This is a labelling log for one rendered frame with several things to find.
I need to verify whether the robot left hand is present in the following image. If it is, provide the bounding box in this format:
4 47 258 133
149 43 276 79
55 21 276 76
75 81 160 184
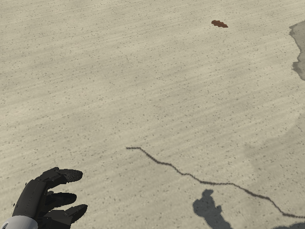
12 167 88 229

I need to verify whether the left robot forearm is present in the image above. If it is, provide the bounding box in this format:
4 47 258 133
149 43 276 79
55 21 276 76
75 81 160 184
0 215 38 229

